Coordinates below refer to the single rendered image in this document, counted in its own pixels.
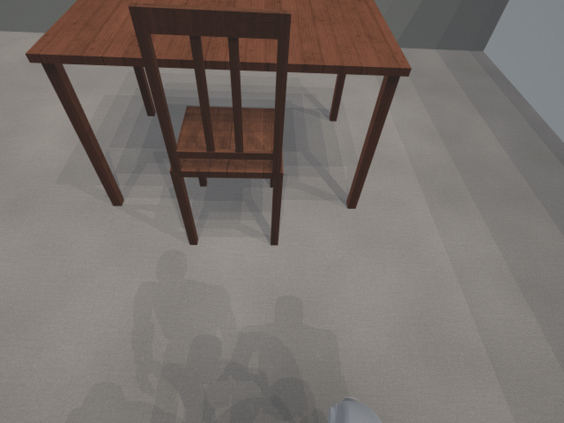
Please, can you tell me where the robot right thigh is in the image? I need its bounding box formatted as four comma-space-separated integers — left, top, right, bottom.
328, 401, 382, 423

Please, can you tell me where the table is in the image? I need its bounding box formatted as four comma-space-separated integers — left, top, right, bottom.
26, 0, 412, 209

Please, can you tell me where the chair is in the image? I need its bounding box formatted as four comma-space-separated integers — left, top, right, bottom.
129, 3, 291, 245

